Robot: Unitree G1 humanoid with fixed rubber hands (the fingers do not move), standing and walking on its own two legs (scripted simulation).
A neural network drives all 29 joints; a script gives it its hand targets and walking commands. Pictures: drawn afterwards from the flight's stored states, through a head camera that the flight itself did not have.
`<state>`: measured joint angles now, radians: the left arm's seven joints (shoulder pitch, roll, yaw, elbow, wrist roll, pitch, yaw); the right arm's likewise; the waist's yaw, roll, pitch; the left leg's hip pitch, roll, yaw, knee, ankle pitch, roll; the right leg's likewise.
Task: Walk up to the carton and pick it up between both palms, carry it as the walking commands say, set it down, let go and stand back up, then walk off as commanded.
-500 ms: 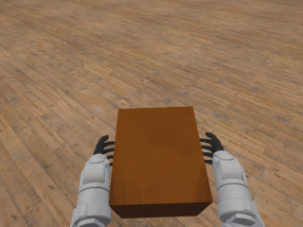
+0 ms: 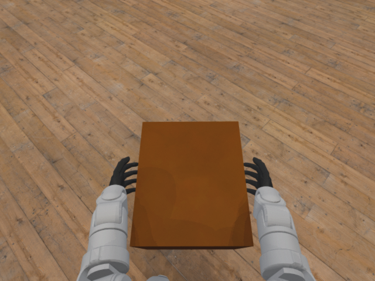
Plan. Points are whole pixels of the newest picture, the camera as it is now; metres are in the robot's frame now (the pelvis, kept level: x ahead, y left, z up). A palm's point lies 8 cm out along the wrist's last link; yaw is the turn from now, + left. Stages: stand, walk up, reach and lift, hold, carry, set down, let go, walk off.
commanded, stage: set down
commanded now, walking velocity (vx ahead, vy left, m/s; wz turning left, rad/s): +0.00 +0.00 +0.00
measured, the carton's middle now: (190, 188) +0.35 +0.04 -0.11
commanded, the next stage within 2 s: none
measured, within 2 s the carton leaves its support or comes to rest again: neither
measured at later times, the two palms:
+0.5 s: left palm (128, 189) +0.33 +0.21 -0.12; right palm (251, 195) +0.35 -0.12 -0.12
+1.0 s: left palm (136, 192) +0.36 +0.21 -0.21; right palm (243, 198) +0.37 -0.12 -0.21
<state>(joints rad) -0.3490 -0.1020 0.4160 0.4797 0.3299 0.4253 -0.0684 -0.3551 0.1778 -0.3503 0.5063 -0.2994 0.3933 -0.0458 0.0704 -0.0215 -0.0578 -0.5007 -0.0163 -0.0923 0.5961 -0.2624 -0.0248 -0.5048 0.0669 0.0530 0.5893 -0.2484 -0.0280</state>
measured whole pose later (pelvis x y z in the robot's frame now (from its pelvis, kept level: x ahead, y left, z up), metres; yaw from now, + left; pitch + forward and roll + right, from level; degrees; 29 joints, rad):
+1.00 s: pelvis -0.05 +0.01 -0.14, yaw -1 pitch +42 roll +0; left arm -0.71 0.00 0.44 0.59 0.20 0.32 -0.03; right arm -0.70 0.10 -0.42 0.55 -0.22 0.31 -0.08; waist 0.05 -0.03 -0.26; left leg -1.58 -0.07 -0.08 1.28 -0.43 -0.03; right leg -1.59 0.09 0.06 1.27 -0.41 0.01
